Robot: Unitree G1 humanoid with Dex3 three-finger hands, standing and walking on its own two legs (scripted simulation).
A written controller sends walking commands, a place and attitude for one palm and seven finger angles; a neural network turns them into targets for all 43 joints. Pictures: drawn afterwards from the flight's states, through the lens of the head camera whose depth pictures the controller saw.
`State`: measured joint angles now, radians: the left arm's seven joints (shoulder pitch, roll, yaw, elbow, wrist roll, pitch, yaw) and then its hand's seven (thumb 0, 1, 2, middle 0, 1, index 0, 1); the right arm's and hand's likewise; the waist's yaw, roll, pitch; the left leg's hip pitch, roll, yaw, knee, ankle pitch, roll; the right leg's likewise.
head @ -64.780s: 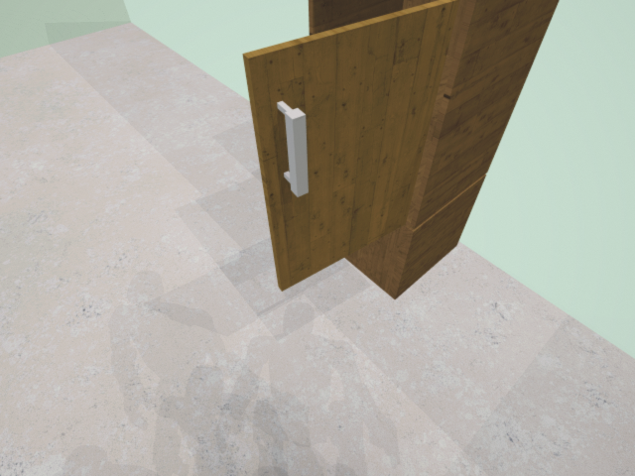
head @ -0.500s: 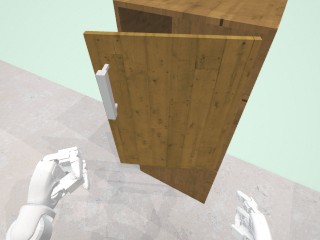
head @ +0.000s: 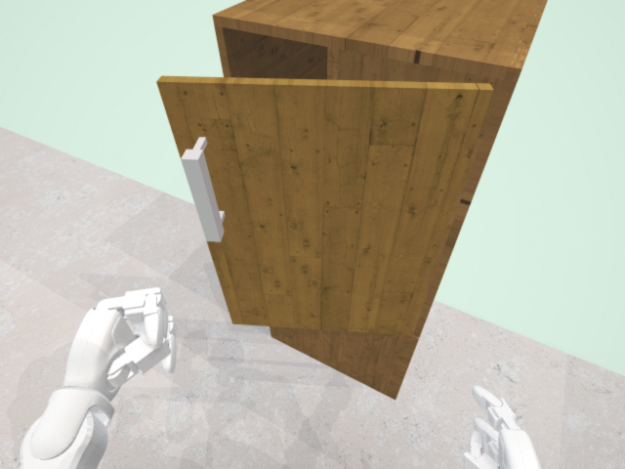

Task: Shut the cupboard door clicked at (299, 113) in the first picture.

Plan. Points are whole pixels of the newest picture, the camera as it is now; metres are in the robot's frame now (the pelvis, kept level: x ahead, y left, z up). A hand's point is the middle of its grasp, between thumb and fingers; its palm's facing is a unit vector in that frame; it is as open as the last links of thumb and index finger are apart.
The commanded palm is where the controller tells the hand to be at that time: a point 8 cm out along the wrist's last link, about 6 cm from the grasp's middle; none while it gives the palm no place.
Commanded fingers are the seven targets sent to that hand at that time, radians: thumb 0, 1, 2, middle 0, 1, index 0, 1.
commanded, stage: raise the hand and make a fist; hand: left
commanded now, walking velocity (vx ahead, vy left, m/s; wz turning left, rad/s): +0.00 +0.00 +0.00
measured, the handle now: (208, 191) +0.47 +0.20 +0.11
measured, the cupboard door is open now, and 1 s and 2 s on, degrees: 24 24 24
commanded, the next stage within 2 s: bring the fist close to the handle in 0.08 s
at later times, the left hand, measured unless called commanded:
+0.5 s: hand (183, 297) +0.28 +0.18 +0.12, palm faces +0.00 -1.00 -0.07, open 3.1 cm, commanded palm +0.26 +0.23 +0.12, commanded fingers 0.00 0.90 0.90 -1.30 -1.50 -1.30 -1.50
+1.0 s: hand (212, 259) +0.33 +0.16 +0.12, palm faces -0.02 -1.00 -0.03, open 3.1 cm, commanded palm +0.32 +0.21 +0.12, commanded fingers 0.00 0.90 0.90 -1.30 -1.50 -1.30 -1.50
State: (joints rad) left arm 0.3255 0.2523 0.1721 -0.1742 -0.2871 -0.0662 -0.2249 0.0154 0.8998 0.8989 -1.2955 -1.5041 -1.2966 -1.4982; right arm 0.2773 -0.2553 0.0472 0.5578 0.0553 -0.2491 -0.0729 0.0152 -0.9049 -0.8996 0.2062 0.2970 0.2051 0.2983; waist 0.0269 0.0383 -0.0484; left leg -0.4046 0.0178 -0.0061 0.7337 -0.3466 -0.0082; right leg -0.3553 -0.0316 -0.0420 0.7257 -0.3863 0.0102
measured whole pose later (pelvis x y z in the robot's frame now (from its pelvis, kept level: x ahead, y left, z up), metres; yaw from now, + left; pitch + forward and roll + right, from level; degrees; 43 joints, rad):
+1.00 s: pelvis +0.01 +0.00 +0.00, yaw +0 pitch +3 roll +0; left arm -0.14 0.22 0.15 0.20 -0.23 -0.09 -0.17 0.02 0.90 0.90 -1.30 -1.50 -1.30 -1.50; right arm 0.23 -0.26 0.04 0.61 0.06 -0.19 -0.07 0.01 -0.91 -0.90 0.21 0.30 0.20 0.30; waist 0.01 0.04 -0.03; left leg -0.41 0.02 0.00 0.71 -0.34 -0.01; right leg -0.37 -0.03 -0.03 0.72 -0.39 0.01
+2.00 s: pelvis -0.01 +0.00 +0.00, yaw -1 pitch +4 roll +0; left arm -0.52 0.29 0.17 0.67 -0.21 -0.17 -0.22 0.01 0.90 0.90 -1.30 -1.50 -1.30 -1.50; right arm 0.26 -0.28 0.04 0.64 0.06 -0.09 -0.06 0.01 -0.91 -0.90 0.21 0.30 0.21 0.30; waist -0.04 0.04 -0.03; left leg -0.48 0.02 0.00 0.73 -0.33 -0.01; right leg -0.44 -0.03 -0.03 0.73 -0.37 0.01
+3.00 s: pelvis -0.01 +0.01 -0.02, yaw -2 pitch +16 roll -2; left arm -1.06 0.52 0.29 1.24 -0.14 -0.23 -0.46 0.00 0.86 0.91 -1.29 -1.50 -1.30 -1.50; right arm 0.43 -0.30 0.03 0.69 0.03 -0.06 -0.05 0.01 -0.91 -0.90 0.21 0.30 0.21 0.30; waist -0.19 0.05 -0.06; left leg -0.79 0.05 0.01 0.89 -0.37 0.00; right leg -0.74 0.00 -0.02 0.85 -0.38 0.02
